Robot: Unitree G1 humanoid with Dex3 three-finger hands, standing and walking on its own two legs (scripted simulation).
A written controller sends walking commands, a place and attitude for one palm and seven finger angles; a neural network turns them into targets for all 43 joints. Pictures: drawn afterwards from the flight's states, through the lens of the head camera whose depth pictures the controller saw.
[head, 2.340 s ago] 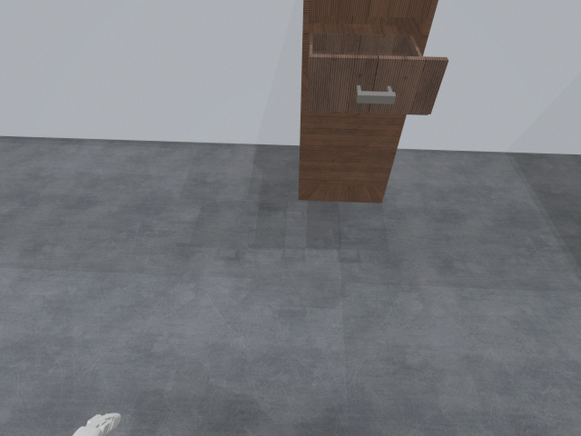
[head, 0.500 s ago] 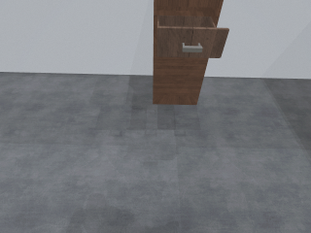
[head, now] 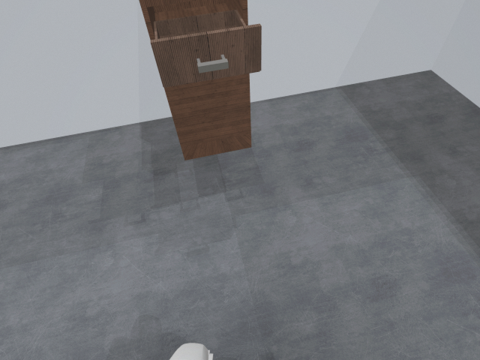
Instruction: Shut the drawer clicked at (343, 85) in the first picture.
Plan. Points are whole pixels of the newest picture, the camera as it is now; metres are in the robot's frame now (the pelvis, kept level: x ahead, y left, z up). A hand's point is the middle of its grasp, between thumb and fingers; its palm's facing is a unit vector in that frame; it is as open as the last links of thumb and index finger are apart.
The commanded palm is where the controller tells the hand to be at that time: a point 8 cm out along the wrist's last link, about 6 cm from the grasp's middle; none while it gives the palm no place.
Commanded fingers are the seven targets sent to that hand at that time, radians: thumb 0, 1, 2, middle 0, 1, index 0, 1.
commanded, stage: walk to a spot facing it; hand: left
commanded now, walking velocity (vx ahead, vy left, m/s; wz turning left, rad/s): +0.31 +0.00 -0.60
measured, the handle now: (211, 62) +0.99 +0.19 -0.02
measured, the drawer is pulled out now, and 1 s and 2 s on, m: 0.30 0.30 0.30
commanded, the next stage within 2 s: turn to face it in 1.66 s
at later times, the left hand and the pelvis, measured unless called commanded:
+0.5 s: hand (112, 354) +0.15 +0.29 -0.19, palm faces -0.16 -0.97 -0.20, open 7.4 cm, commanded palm none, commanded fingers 0.00 0.90 0.90 -0.20 -0.30 -0.20 -0.30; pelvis +0.13 +0.08 -0.01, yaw -17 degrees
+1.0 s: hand (238, 211) +0.51 +0.07 -0.19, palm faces -0.65 -0.76 -0.11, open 7.4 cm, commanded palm none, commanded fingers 0.00 0.90 0.90 -0.20 -0.30 -0.20 -0.30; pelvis +0.30 +0.02 -0.03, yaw -36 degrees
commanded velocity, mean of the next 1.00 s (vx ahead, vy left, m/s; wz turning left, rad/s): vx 0.31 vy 0.00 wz -0.60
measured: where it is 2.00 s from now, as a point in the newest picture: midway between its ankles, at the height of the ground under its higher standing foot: (300, 279)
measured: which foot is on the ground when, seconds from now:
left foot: up 0.00-0.42, down 0.44-1.00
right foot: down 0.00-0.42, up 0.44-1.00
